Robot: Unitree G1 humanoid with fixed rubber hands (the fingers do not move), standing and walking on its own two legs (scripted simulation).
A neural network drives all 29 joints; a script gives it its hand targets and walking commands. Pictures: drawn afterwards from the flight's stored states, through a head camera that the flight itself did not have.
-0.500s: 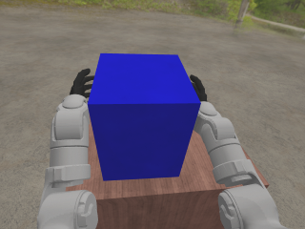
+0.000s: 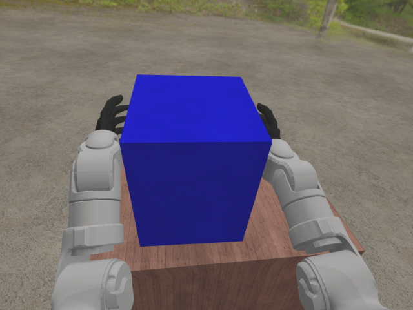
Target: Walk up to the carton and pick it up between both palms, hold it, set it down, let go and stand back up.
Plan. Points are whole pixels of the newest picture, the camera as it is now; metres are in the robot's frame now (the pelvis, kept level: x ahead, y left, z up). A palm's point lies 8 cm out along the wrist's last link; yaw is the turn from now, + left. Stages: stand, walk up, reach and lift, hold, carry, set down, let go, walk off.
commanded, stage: hold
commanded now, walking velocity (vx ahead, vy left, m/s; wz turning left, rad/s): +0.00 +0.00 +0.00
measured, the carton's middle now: (191, 160) +0.37 +0.01 +0.18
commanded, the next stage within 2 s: none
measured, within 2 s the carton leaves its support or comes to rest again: neither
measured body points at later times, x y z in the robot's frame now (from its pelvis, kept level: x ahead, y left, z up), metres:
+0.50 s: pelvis +0.00 +0.00 +0.00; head -0.07 +0.02 +0.44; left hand +0.38 +0.16 +0.24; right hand +0.38 -0.14 +0.23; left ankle +0.03 +0.12 -0.75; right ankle +0.01 -0.12 -0.75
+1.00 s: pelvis +0.00 +0.00 +0.00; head -0.06 +0.02 +0.44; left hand +0.38 +0.16 +0.23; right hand +0.38 -0.14 +0.22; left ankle +0.03 +0.12 -0.75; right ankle +0.01 -0.12 -0.75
